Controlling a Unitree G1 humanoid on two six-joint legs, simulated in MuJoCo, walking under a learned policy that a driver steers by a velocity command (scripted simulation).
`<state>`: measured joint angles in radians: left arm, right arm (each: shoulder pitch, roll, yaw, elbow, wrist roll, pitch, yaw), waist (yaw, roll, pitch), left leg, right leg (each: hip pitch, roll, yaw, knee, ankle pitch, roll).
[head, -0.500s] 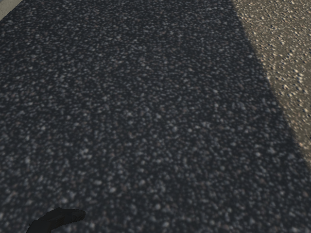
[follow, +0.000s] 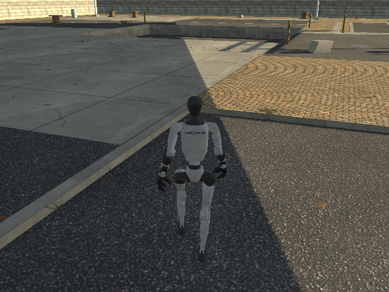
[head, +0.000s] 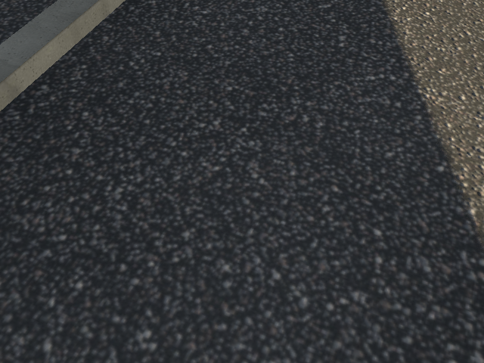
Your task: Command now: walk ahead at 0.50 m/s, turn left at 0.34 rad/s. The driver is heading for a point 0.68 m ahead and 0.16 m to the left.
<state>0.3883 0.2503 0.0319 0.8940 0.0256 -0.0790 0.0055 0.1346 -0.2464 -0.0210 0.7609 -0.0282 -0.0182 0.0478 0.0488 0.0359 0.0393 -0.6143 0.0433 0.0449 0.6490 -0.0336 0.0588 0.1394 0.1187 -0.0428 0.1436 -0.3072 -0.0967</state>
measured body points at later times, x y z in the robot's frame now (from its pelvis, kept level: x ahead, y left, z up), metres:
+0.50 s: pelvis +0.29 +0.04 +0.01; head +0.32 +0.06 +0.45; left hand +0.44 +0.32 -0.09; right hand +0.34 -0.24 -0.11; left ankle +0.17 +0.08 -0.73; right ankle +0.49 -0.06 -0.69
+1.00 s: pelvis +0.53 +0.10 +0.01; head +0.57 +0.12 +0.45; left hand +0.39 +0.33 -0.13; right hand +0.82 +0.01 -0.10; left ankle +0.59 +0.26 -0.71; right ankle +0.51 -0.03 -0.73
